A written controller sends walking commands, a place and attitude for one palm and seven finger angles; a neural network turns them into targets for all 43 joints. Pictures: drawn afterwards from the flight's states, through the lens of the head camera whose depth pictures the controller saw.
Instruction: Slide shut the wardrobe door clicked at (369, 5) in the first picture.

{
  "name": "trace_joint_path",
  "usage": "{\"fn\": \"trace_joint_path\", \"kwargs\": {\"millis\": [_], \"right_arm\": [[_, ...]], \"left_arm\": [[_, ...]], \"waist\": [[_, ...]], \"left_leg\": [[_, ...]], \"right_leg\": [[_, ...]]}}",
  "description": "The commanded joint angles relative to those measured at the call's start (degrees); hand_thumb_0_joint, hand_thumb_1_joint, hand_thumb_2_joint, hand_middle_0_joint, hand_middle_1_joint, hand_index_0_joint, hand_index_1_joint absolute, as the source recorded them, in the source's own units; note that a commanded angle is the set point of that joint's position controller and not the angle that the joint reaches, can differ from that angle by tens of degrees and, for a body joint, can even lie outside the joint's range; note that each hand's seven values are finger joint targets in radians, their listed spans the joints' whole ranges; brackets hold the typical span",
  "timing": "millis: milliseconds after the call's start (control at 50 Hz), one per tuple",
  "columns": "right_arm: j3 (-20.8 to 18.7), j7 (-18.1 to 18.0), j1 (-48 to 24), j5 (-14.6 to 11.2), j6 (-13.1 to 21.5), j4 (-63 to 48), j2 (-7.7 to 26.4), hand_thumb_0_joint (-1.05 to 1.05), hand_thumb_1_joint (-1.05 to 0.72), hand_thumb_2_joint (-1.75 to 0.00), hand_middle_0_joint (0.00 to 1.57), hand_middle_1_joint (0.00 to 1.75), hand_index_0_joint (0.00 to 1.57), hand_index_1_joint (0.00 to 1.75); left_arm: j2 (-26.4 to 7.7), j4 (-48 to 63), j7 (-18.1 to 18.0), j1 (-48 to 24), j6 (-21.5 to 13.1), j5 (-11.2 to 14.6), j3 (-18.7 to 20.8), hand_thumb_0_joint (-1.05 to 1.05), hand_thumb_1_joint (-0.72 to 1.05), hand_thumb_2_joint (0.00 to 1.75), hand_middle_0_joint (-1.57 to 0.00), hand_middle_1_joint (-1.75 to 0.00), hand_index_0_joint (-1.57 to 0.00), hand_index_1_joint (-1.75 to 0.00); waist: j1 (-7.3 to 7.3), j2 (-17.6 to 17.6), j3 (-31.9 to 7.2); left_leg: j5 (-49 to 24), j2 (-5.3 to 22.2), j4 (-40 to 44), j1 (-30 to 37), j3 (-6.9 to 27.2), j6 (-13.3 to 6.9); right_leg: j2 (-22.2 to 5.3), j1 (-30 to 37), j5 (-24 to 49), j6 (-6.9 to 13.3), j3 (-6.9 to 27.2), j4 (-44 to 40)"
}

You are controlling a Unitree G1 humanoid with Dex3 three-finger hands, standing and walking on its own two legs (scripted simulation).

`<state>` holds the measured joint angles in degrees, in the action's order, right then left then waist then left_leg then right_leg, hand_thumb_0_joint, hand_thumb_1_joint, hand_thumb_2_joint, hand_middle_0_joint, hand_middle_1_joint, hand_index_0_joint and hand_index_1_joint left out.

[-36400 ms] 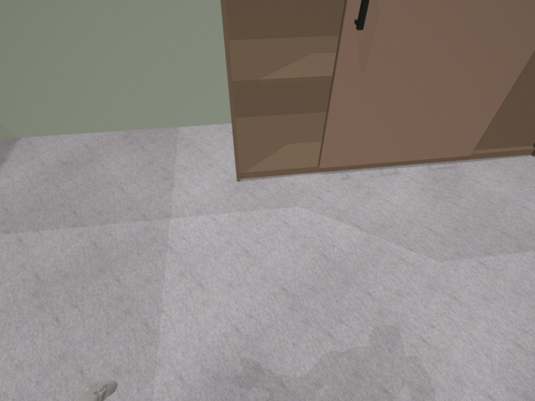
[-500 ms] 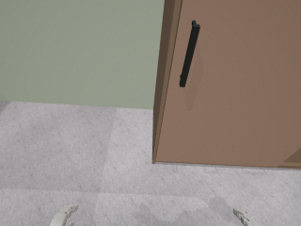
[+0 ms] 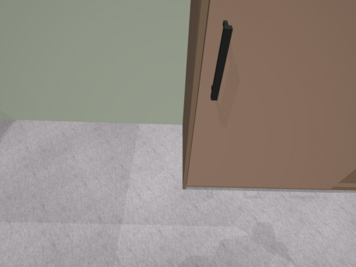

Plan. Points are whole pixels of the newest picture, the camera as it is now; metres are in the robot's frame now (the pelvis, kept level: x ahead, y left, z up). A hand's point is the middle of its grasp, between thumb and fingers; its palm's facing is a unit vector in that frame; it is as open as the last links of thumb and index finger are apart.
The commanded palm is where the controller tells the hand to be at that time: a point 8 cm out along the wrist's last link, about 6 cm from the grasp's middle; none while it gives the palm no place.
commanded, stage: let the arm hang, fingers relaxed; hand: right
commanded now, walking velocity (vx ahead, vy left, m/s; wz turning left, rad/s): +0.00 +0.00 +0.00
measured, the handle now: (219, 63) +0.64 -0.08 +0.12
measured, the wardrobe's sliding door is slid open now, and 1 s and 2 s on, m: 0.00 0.00 0.00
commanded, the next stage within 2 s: look to check the result in 0.38 s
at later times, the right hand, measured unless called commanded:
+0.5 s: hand out of the picture +0.02 -0.17 -0.18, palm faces +0.02 +0.98 -0.18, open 7.3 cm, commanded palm none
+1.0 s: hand out of the picture +0.04 -0.17 -0.18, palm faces +0.02 +0.98 -0.19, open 7.3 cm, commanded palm none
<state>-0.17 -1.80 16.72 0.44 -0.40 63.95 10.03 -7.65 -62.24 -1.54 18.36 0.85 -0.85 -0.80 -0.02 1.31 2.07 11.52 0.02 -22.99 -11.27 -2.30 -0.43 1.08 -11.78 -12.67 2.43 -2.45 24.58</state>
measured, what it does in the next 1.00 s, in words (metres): stands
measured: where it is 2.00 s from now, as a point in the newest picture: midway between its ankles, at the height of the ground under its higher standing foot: outside the picture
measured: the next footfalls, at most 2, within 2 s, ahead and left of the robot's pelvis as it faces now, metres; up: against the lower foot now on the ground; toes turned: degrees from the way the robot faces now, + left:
none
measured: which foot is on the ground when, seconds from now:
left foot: down 0.00-1.00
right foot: down 0.00-1.00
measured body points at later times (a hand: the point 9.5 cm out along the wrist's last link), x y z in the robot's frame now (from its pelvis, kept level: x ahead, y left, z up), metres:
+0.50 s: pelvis +0.02 -0.01 +0.00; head +0.04 -0.01 +0.45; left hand +0.01 +0.21 -0.16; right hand +0.02 -0.23 -0.16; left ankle +0.01 +0.12 -0.74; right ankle +0.01 -0.09 -0.74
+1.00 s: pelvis +0.04 +0.00 +0.00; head +0.06 +0.00 +0.45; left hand +0.03 +0.21 -0.16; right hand +0.04 -0.22 -0.16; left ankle +0.01 +0.12 -0.74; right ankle +0.01 -0.09 -0.74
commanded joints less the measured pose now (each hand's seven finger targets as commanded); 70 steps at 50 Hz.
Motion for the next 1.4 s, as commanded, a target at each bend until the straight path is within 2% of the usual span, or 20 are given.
{"fn": "trace_joint_path", "kwargs": {"millis": [0, 60, 120, 160, 260, 300, 400, 460, 480, 700, 860, 980, 1120, 1240, 1320, 1380], "right_arm": [[-0.8, -0.2, 2.2, 0.0, 0.9, -1.3, 4.8, 0.0, -0.9, -0.9, 0.2, 0.3, 0.2, 0.3], [-0.9, -0.2, 2.1, 0.1, 0.8, -1.2, 4.4, 0.0, -0.9, -0.9, 0.2, 0.3, 0.2, 0.3], [-1.0, -0.2, 2.0, 0.1, 1.0, -1.1, 3.9, 0.0, -0.9, -0.9, 0.2, 0.3, 0.2, 0.3], [-1.1, -0.3, 1.6, 0.0, 1.0, -1.0, 3.8, 0.0, -0.9, -0.9, 0.2, 0.3, 0.2, 0.3], [-1.2, -0.2, 1.6, 0.0, 1.0, -0.8, 3.8, 0.0, -0.9, -0.9, 0.2, 0.3, 0.2, 0.3], [-1.2, -0.3, 1.8, 0.1, 1.1, -0.6, 3.7, 0.0, -0.9, -0.9, 0.2, 0.3, 0.2, 0.3], [-1.2, -0.4, 1.8, 0.0, 1.3, -0.5, 3.7, 0.0, -0.9, -0.9, 0.2, 0.3, 0.2, 0.3], [-1.2, -0.4, 1.5, 0.0, 1.2, -0.3, 3.6, 0.0, -0.9, -0.9, 0.2, 0.3, 0.2, 0.3], [-1.2, -0.5, 1.9, 0.0, 1.3, -0.2, 3.6, 0.0, -0.9, -0.9, 0.2, 0.3, 0.2, 0.3], [-1.1, -0.5, 2.2, 0.0, 1.3, 0.4, 3.3, 0.0, -0.9, -0.9, 0.2, 0.3, 0.2, 0.3], [-1.2, -0.6, 2.3, -0.1, 1.4, 0.3, 3.5, 0.0, -0.9, -0.9, 0.2, 0.3, 0.2, 0.3], [-1.2, -0.6, 2.2, -0.1, 1.4, 0.2, 3.7, 0.0, -0.9, -0.9, 0.2, 0.3, 0.2, 0.3], [-1.3, -0.5, 1.7, -0.1, 1.2, 0.3, 3.5, 0.0, -0.9, -0.9, 0.2, 0.3, 0.2, 0.3], [-1.4, -0.6, 1.8, -0.2, 1.5, 0.0, 3.9, 0.0, -0.9, -0.9, 0.2, 0.3, 0.2, 0.3], [-1.3, -0.6, 1.3, -0.2, 1.4, 0.0, 4.0, 0.0, -0.9, -0.9, 0.2, 0.3, 0.2, 0.3], [-1.3, -0.6, 1.4, -0.1, 1.4, -0.1, 4.2, 0.0, -0.9, -0.9, 0.2, 0.3, 0.2, 0.3]], "left_arm": [[-5.7, 1.1, -0.4, 3.3, -0.8, -0.3, 1.4, 0.0, 0.9, 0.9, -0.2, -0.3, -0.2, -0.3], [-5.5, 0.6, -0.4, 2.9, -0.9, -0.4, 1.4, 0.0, 0.9, 0.9, -0.2, -0.3, -0.2, -0.3], [-5.2, 0.3, -0.5, 3.1, -1.3, -0.4, 1.5, 0.0, 0.9, 0.9, -0.2, -0.3, -0.2, -0.3], [-5.2, 0.1, -0.6, 2.9, -1.4, -0.4, 1.4, 0.0, 0.9, 0.9, -0.2, -0.3, -0.2, -0.3], [-5.2, -0.1, -0.8, 2.4, -1.6, -0.3, 1.4, 0.0, 0.9, 0.9, -0.2, -0.3, -0.2, -0.3], [-5.2, -0.2, -0.7, 2.2, -1.6, -0.2, 1.4, 0.0, 0.9, 0.9, -0.2, -0.3, -0.2, -0.3], [-5.2, -0.5, -0.8, 2.2, -1.7, -0.2, 1.5, 0.0, 0.9, 0.9, -0.2, -0.3, -0.2, -0.3], [-5.3, -0.8, -0.9, 2.0, -1.8, -0.1, 1.4, 0.0, 0.9, 0.9, -0.2, -0.3, -0.2, -0.3], [-5.4, -0.7, -0.9, 2.1, -1.8, -0.1, 1.5, 0.0, 0.9, 0.9, -0.2, -0.3, -0.2, -0.3], [-5.2, -1.4, -1.0, 1.4, -1.6, -0.1, 1.3, 0.0, 0.9, 0.9, -0.2, -0.3, -0.2, -0.3], [-5.4, -1.6, -1.1, 1.5, -1.8, -0.1, 1.2, 0.0, 0.9, 0.9, -0.2, -0.3, -0.2, -0.3], [-5.6, -1.7, -1.2, 1.6, -1.7, 0.0, 1.3, 0.0, 0.9, 0.9, -0.2, -0.3, -0.2, -0.3], [-5.4, -1.8, -1.2, 1.4, -1.7, -0.1, 1.3, 0.0, 0.9, 0.9, -0.2, -0.3, -0.2, -0.3], [-5.7, -1.8, -1.2, 1.6, -1.9, -0.1, 1.5, 0.0, 0.9, 0.9, -0.2, -0.3, -0.2, -0.3], [-5.8, -1.9, -1.2, 1.1, -1.7, -0.1, 1.4, 0.0, 0.9, 0.9, -0.2, -0.3, -0.2, -0.3], [-6.0, -1.8, -1.2, 1.2, -1.7, 0.0, 1.5, 0.0, 0.9, 0.9, -0.2, -0.3, -0.2, -0.3]], "waist": [[-0.18, -1.6, 3.3], [-0.14, -1.2, 4.3], [-0.11, -0.9, 2.3], [-0.14, 0.3, 2.2], [-0.02, 0.6, 1.6], [-0.05, -0.8, 1.4], [-0.18, -1.0, -0.2], [-0.3, 0.0, 0.6], [-0.22, -0.8, 0.3], [-0.26, -1.0, 2.2], [-0.25, -1.2, 0.1], [-0.29, -0.8, 0.5], [-0.26, -0.6, 2.1], [-0.32, -1.5, 0.1], [-0.41, -1.0, 2.0], [-0.27, -0.8, 1.4]], "left_leg": [[1.6, 4.7, 4.4, -1.4, 4.9, -2.3], [1.7, 4.7, 4.2, -1.8, 4.8, -2.2], [-0.8, 4.8, 3.5, -0.8, 4.9, -2.1], [-1.7, 4.7, 3.0, -0.4, 4.8, -1.9], [-3.5, 5.0, 3.0, 0.4, 4.7, -1.7], [-4.5, 5.2, 3.1, 0.5, 4.8, -1.7], [-6.5, 5.4, 3.0, 1.4, 4.8, -1.7], [-6.6, 5.4, 2.9, 1.3, 4.7, -1.6], [-6.9, 5.3, 2.9, 1.4, 4.7, -1.6], [-7.3, 5.6, 3.8, 1.2, 5.0, -1.6], [-11.4, 5.8, 3.1, 3.1, 5.0, -1.8], [-11.6, 5.6, 2.9, 3.0, 4.9, -1.8], [-9.5, 5.7, 3.5, 2.4, 4.9, -1.7], [-12.9, 5.9, 2.9, 3.6, 4.9, -1.8], [-11.7, 5.9, 3.4, 2.7, 5.2, -1.8], [-10.8, 5.7, 3.5, 3.1, 5.1, -1.8]], "right_leg": [[-6.3, -2.1, 0.7, 0.6, 6.9, -6.9], [-6.2, -2.4, -0.6, 0.7, 7.2, -7.7], [-6.3, -0.8, 2.6, 0.8, 6.8, -7.3], [-6.6, -0.6, 4.0, 0.8, 6.9, -7.5], [-6.6, 0.7, 7.0, 0.8, 6.5, -7.0], [-6.6, 1.4, 8.3, 0.8, 6.2, -6.5], [-6.6, 3.2, 11.1, 0.8, 5.8, -5.9], [-6.7, 3.6, 12.2, 0.7, 5.8, -6.1], [-6.7, 3.8, 12.8, 0.8, 5.9, -5.8], [-6.5, 4.2, 11.8, 0.6, 5.3, -6.0], [-6.6, 5.4, 15.2, 0.5, 5.2, -5.5], [-6.7, 5.7, 16.3, 0.5, 5.0, -5.2], [-6.7, 5.2, 14.1, 0.4, 5.0, -6.0], [-6.8, 6.5, 16.8, 0.4, 4.8, -5.5], [-6.8, 5.8, 14.8, 0.3, 4.8, -6.0], [-6.9, 5.9, 14.9, 0.3, 4.9, -5.9]]}}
